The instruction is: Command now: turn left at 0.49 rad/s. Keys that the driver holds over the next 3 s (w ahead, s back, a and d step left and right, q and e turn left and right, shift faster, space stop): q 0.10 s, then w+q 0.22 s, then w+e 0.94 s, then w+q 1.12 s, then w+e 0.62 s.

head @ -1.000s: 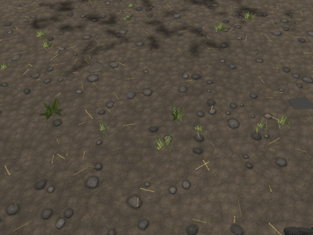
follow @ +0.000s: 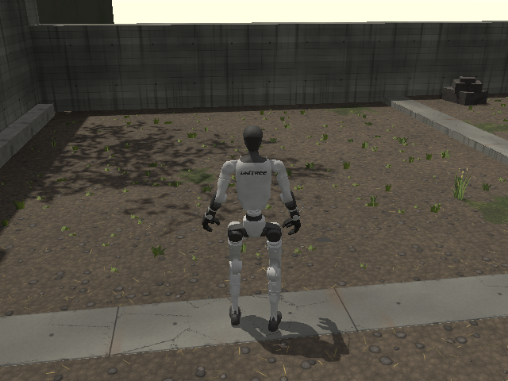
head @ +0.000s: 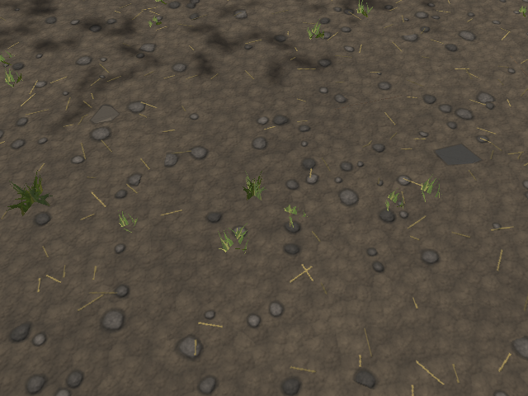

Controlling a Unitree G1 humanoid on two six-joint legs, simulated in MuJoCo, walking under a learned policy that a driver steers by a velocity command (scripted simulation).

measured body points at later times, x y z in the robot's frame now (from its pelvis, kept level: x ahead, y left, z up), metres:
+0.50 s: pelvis +0.11 +0.04 +0.00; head +0.13 +0.05 +0.45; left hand +0.19 +0.31 -0.12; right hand +0.24 -0.20 -0.12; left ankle +0.01 +0.13 -0.75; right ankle +0.20 -0.06 -0.73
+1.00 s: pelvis +0.40 +0.07 -0.09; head +0.41 +0.07 +0.35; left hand +0.32 +0.32 -0.23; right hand +0.65 -0.12 -0.15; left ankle +0.53 +0.19 -0.83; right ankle +0.19 -0.06 -0.74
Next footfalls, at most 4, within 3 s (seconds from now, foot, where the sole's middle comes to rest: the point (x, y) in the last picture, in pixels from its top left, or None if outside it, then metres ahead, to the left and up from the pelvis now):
0.04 left None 0.05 0.13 -0.78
0.54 right None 0.23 -0.05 -0.78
1.00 left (210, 365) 0.56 0.19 -0.89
1.44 right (328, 308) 0.74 -0.14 -0.89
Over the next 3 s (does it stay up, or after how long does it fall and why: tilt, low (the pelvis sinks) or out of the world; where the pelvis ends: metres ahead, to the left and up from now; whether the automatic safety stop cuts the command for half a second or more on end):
stays up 1.44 0.08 -0.12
